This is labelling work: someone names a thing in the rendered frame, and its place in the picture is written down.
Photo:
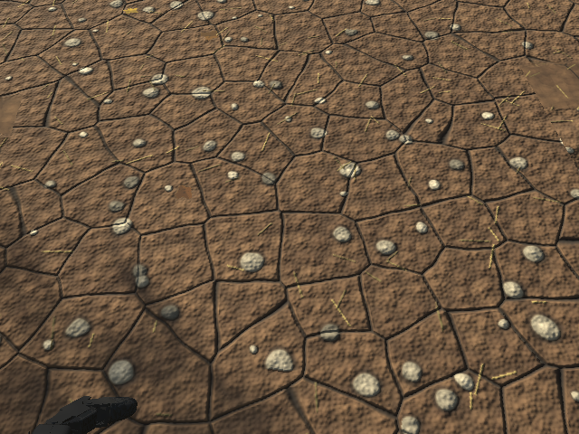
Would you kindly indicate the robot left hand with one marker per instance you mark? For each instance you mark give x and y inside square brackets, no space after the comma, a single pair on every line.
[85,414]

